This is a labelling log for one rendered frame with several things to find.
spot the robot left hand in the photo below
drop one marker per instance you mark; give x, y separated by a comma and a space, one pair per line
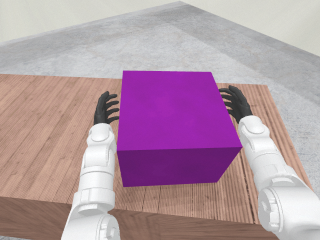
101, 113

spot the carton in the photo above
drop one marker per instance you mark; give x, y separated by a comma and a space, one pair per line
174, 128

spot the right robot upper arm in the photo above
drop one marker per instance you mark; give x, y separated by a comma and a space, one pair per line
290, 212

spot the left robot upper arm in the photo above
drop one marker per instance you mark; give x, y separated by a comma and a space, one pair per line
95, 227

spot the left robot forearm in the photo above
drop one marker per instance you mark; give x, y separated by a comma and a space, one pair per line
95, 191

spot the pedestal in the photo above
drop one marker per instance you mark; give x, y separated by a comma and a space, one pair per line
44, 126

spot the right robot forearm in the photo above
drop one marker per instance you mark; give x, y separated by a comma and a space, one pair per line
264, 158

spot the robot right hand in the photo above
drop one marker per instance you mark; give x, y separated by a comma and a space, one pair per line
239, 105

